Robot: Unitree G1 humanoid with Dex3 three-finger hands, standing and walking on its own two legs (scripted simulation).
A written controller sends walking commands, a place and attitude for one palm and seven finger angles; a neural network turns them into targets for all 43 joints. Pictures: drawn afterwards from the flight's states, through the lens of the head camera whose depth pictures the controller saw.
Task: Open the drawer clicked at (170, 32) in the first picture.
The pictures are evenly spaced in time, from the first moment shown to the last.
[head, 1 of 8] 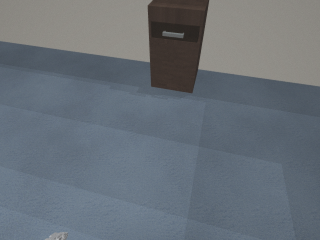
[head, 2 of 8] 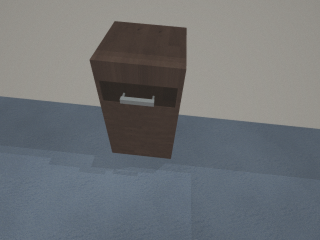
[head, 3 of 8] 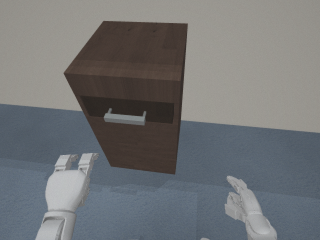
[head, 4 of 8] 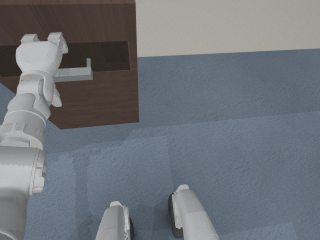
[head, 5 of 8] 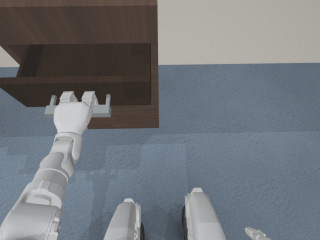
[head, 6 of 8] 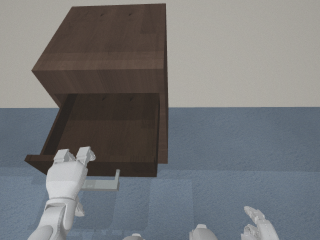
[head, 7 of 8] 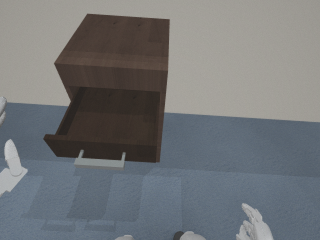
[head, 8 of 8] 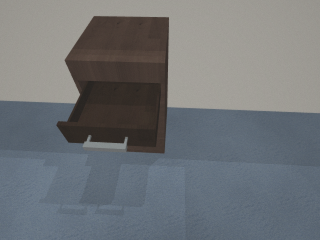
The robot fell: no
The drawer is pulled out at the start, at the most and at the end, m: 0.00 0.28 0.27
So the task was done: yes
